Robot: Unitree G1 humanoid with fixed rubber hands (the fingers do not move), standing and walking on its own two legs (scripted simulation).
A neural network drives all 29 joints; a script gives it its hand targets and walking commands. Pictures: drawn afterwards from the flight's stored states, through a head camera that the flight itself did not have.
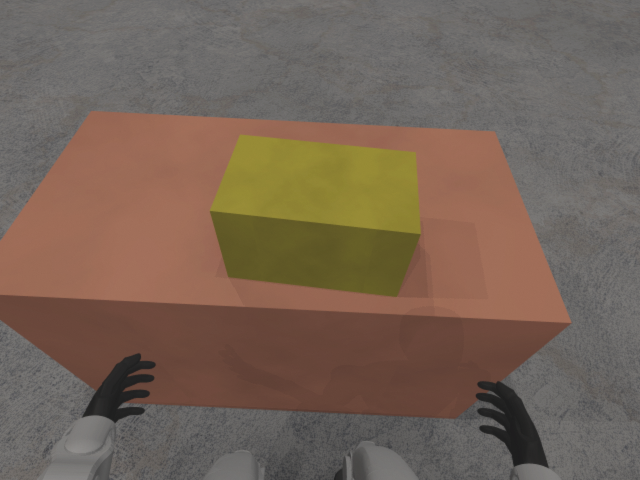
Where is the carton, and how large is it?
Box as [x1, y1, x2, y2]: [210, 135, 420, 296]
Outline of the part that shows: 240,135 210,209 210,213 228,276 396,296 420,234 415,152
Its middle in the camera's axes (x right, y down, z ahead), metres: +0.00 -0.03 +0.66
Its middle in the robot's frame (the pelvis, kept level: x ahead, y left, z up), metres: +0.51 +0.01 -0.02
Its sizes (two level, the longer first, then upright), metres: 0.296 0.176 0.173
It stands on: a pedestal, 0.63 m high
